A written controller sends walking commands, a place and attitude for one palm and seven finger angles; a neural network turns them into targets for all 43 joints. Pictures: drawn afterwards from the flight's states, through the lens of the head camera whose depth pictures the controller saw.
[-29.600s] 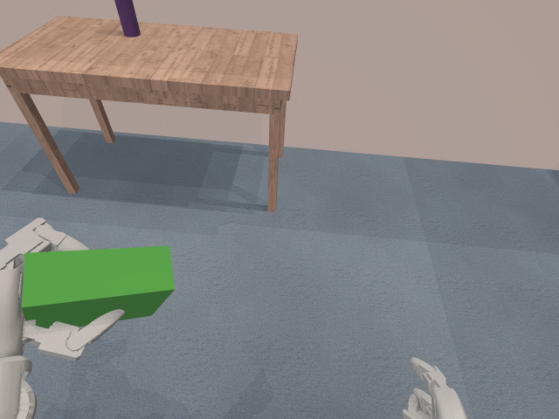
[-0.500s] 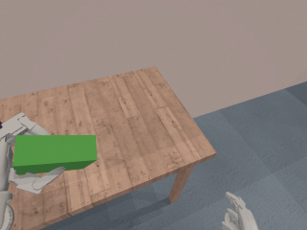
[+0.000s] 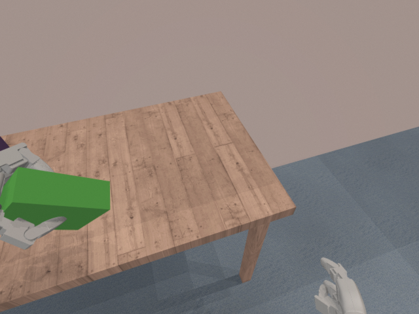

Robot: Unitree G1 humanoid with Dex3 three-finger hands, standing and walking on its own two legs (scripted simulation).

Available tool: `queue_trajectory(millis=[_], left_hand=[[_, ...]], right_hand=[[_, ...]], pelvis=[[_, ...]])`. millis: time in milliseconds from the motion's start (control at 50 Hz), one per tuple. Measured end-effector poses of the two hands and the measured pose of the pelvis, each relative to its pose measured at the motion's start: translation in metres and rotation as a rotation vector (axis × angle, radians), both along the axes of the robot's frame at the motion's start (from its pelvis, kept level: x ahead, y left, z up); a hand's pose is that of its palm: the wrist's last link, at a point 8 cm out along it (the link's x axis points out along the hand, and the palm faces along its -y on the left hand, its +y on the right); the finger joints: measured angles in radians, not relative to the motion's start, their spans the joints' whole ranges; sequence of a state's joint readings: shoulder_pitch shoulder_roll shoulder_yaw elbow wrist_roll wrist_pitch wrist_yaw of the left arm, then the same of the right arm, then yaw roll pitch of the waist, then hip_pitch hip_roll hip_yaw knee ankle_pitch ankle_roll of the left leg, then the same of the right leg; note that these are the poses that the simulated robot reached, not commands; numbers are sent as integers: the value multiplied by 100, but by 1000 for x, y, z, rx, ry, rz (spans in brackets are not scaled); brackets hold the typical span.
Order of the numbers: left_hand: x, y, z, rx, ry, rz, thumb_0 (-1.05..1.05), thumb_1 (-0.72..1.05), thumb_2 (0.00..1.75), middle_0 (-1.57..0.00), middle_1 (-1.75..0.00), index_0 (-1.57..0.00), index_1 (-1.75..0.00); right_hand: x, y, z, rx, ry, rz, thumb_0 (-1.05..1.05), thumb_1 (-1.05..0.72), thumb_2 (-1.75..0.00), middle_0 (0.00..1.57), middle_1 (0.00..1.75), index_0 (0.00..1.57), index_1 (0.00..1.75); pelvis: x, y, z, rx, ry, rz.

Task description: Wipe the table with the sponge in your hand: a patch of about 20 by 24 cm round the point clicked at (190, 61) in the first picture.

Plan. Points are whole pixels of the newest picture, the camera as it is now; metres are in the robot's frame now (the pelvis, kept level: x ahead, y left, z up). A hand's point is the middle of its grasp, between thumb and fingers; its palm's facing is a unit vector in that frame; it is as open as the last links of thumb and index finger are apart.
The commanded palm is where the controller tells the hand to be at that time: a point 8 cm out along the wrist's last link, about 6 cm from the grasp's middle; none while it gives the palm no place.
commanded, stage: turn the palm down, sponge in hand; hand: left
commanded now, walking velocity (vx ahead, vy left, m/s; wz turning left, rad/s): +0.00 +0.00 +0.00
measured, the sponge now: (67, 204) +0.24 +0.27 +0.12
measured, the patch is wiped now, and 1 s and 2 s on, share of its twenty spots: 0.00 0.00 0.00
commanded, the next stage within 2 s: move the sponge above the wiping area in 1.70 s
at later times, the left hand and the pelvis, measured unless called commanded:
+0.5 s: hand (61, 206) +0.23 +0.27 +0.13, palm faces +0.18 -0.41 -0.89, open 9.4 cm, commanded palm +0.20 +0.28 +0.18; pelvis +0.01 -0.01 +0.00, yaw -2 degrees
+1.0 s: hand (66, 202) +0.24 +0.28 +0.12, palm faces +0.09 -0.21 -0.97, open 9.4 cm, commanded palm +0.22 +0.28 +0.18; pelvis +0.02 +0.01 +0.01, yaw -3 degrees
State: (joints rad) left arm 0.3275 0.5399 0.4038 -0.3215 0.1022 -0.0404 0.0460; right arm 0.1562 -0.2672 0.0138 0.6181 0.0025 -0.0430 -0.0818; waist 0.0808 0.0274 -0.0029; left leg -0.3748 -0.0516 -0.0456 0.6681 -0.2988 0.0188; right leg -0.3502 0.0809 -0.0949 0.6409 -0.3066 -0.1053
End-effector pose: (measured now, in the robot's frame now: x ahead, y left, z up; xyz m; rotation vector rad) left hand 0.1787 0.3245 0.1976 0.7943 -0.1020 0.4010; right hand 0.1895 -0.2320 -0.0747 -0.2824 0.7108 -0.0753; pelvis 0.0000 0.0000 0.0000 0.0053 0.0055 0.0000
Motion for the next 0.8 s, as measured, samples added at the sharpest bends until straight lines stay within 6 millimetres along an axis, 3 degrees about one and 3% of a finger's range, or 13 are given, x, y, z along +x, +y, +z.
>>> queue_trajectory(millis=[60, 120, 240, 360, 440, 500, 640, 800], left_hand=[[11, -1, -7, 21, 93, 32, -1, -44, 103, -79, -138, -80, -138], [21, -17, -12, 67, 171, -12, -1, -44, 103, -79, -138, -80, -138], [27, -48, -2, 164, 160, -124, -1, -44, 103, -79, -138, -80, -138], [22, -39, 4, 223, 175, -21, -1, -44, 103, -79, -138, -81, -138], [19, -32, -7, 244, 245, 40, -1, -44, 103, -79, -138, -80, -138], [18, -38, -16, 265, 275, 30, -1, -44, 103, -79, -138, -80, -138], [27, -54, -20, 351, 253, -9, -1, -44, 103, -79, -138, -81, -137], [36, -37, -14, 390, 318, 115, -1, -44, 103, -79, -138, -81, -138]], right_hand=[[1, 0, -4, 22, -1, -17, 1, -90, -90, 20, 30, 20, 30], [2, 0, -5, 42, -15, -40, 1, -90, -90, 20, 30, 20, 30], [1, -8, -5, 65, -24, -76, 1, -90, -90, 20, 30, 20, 30], [-3, -23, -10, 51, 14, -105, 1, -90, -90, 20, 30, 20, 30], [-4, -31, -11, 32, 21, -123, 1, -90, -90, 20, 30, 20, 30], [-3, -33, -10, 21, 7, -133, 1, -90, -90, 20, 30, 20, 30], [8, -22, -2, 36, -32, -134, 1, -90, -90, 20, 30, 20, 30], [27, 1, 7, 88, -52, -95, 1, -90, -90, 20, 30, 20, 30]], pelvis=[[1, -5, 0, 3, -6, -5], [3, -8, 0, 9, -6, -19], [10, -14, 0, 20, 7, -44], [12, -16, -1, 24, 20, -46], [11, -16, -2, 23, 21, -41], [10, -14, -2, 21, 19, -40], [10, -11, -1, 19, 6, -50], [13, -4, 5, 18, -8, -52]])
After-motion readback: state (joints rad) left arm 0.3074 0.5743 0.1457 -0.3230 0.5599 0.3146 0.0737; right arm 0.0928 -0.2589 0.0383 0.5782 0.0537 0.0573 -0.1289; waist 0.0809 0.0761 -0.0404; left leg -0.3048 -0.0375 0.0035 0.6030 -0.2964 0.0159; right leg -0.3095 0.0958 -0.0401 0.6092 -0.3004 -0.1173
